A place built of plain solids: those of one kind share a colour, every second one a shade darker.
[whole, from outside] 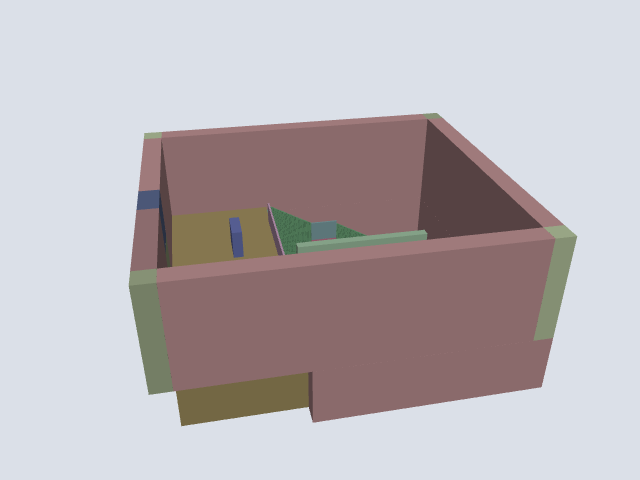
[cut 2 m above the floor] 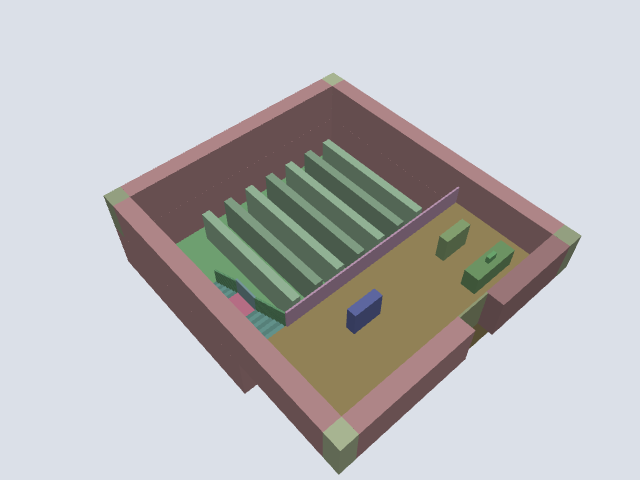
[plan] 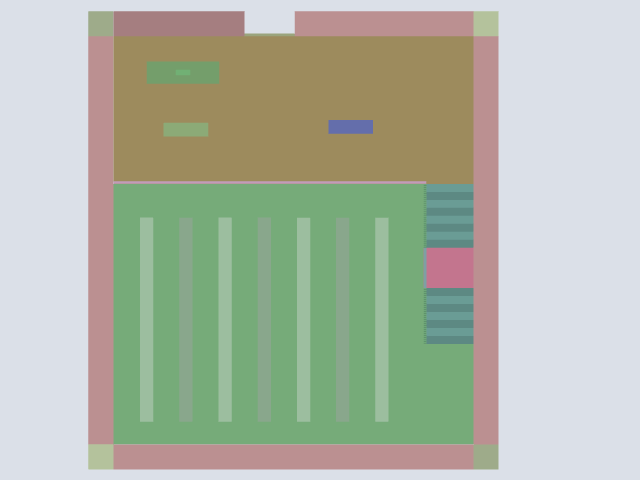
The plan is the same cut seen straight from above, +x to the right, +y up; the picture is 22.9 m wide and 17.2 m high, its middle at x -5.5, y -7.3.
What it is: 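A library whose entrance hall looks down into a lower reading room, reached by a long straight flight of steps, one wing of it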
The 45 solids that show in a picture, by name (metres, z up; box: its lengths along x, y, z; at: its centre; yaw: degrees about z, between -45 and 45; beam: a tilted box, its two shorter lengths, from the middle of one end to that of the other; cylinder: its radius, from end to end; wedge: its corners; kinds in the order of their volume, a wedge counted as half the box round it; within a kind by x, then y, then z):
{
 "wall_1": {"box": [0.9, 10.23, 2.74], "at": [-13.35, -10.41, -1.67]},
 "wall_2": {"box": [0.9, 14.63, 4.89], "at": [-13.35, -7.31, 2.14]},
 "wall_3": {"box": [4.7, 0.9, 4.89], "at": [-10.56, 0.45, 2.14]},
 "wall_4": {"box": [14.71, 0.9, 2.74], "at": [-6.45, -15.07, -1.67]},
 "wall_5": {"box": [12.91, 0.9, 4.89], "at": [-6.45, -15.07, 2.14]},
 "wall_6": {"box": [6.41, 0.9, 4.89], "at": [-3.2, 0.45, 2.14]},
 "wall_7": {"box": [0.9, 10.23, 2.74], "at": [0.45, -10.41, -1.67]},
 "wall_8": {"box": [0.9, 14.63, 4.89], "at": [0.45, -7.31, 2.14]},
 "floor_main_1": {"box": [12.9, 5.29, 3.04], "at": [-6.45, -2.65, -1.52]},
 "zuc_stack_1": {"box": [0.48, 7.32, 1.95], "at": [-11.71, -10.16, -1.77]},
 "zuc_stack_2": {"box": [0.48, 7.32, 1.95], "at": [-10.3, -10.16, -1.77]},
 "zuc_stack_3": {"box": [0.48, 7.32, 1.95], "at": [-8.9, -10.16, -1.77]},
 "zuc_stack_4": {"box": [0.48, 7.32, 1.95], "at": [-7.5, -10.16, -1.77]},
 "zuc_stack_5": {"box": [0.48, 7.32, 1.95], "at": [-6.09, -10.16, -1.77]},
 "zuc_stack_6": {"box": [0.48, 7.32, 1.95], "at": [-4.69, -10.16, -1.77]},
 "zuc_stack_7": {"box": [0.48, 7.32, 1.95], "at": [-3.28, -10.16, -1.77]},
 "floor_low_1": {"box": [12.9, 9.33, 0.3], "at": [-6.45, -9.96, -2.89]},
 "wall_corner_1": {"box": [0.9, 0.9, 4.89], "at": [-13.35, -15.07, 2.14]},
 "wall_corner_2": {"box": [0.9, 0.9, 4.89], "at": [-13.35, 0.45, 2.14]},
 "wall_corner_3": {"box": [0.9, 0.9, 4.89], "at": [0.45, -15.07, 2.14]},
 "wall_corner_4": {"box": [0.9, 0.9, 4.89], "at": [0.45, 0.45, 2.14]},
 "step_1": {"box": [1.69, 0.29, 0.46], "at": [-0.84, -10.88, -2.81]},
 "step_2": {"box": [1.69, 0.29, 0.62], "at": [-0.84, -10.59, -2.73]},
 "step_3": {"box": [1.69, 0.29, 0.78], "at": [-0.84, -10.31, -2.65]},
 "step_4": {"box": [1.69, 0.29, 0.95], "at": [-0.84, -10.02, -2.57]},
 "step_5": {"box": [1.69, 0.29, 1.11], "at": [-0.84, -9.74, -2.49]},
 "step_6": {"box": [1.69, 0.29, 1.27], "at": [-0.84, -9.45, -2.41]},
 "step_7": {"box": [1.69, 0.29, 1.43], "at": [-0.84, -9.17, -2.33]},
 "step_8": {"box": [1.69, 0.29, 1.75], "at": [-0.84, -7.43, -2.17]},
 "step_9": {"box": [1.69, 0.29, 1.91], "at": [-0.84, -7.15, -2.09]},
 "step_10": {"box": [1.69, 0.29, 2.08], "at": [-0.84, -6.86, -2.01]},
 "step_11": {"box": [1.69, 0.29, 2.24], "at": [-0.84, -6.58, -1.93]},
 "step_12": {"box": [1.69, 0.29, 2.4], "at": [-0.84, -6.29, -1.84]},
 "step_13": {"box": [1.69, 0.29, 2.56], "at": [-0.84, -6.01, -1.76]},
 "step_14": {"box": [1.69, 0.29, 2.72], "at": [-0.84, -5.72, -1.68]},
 "step_15": {"box": [1.69, 0.29, 2.88], "at": [-0.84, -5.43, -1.6]},
 "floor_1": {"box": [1.79, 1.45, 1.59], "at": [-0.89, -8.3, -2.25]},
 "wall_head_1": {"box": [1.8, 0.9, 2.24], "at": [-7.31, 0.45, 3.47]},
 "desk_counter_1": {"box": [2.6, 0.8, 1.05], "at": [-10.41, -1.3, 0.53]},
 "rail_edge_1": {"box": [11.22, 0.1, 1.07], "at": [-7.29, -5.24, 0.54]},
 "isl_1": {"box": [1.6, 0.5, 1.4], "at": [-10.31, -3.35, 0.7]},
 "z0a_isl_1": {"box": [1.6, 0.5, 1.4], "at": [-4.4, -3.25, 0.7]},
 "wall_leaf_1": {"box": [1.8, 0.1, 2.65], "at": [-7.31, 0.05, 1.02]},
 "rail_1": {"box": [0.1, 1.45, 1.07], "at": [-1.74, -8.3, -0.92]},
 "desk_screen_1": {"box": [0.52, 0.2, 0.37], "at": [-10.41, -1.3, 1.24]}
}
